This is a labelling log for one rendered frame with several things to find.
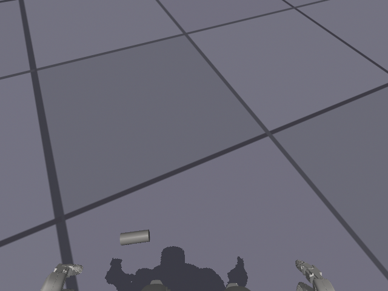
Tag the can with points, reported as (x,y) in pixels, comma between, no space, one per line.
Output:
(135,237)

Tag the left robot hand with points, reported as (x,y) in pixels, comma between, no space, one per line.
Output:
(56,280)

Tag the right robot hand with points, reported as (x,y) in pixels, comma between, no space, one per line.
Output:
(314,276)

